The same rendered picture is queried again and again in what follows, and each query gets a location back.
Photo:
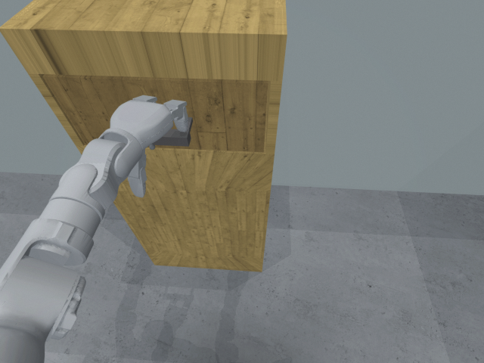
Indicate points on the robot left forearm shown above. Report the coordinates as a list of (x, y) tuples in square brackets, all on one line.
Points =
[(63, 233)]

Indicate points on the robot left hand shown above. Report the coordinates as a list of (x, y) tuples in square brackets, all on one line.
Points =
[(147, 121)]

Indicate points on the cabinet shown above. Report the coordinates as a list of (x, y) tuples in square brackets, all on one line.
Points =
[(201, 208)]

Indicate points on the drawer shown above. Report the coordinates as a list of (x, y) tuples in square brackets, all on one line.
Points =
[(227, 114)]

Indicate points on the left robot upper arm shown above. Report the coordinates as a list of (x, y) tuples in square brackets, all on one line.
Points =
[(39, 301)]

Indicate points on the handle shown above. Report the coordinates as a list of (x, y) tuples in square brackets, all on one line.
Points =
[(176, 138)]

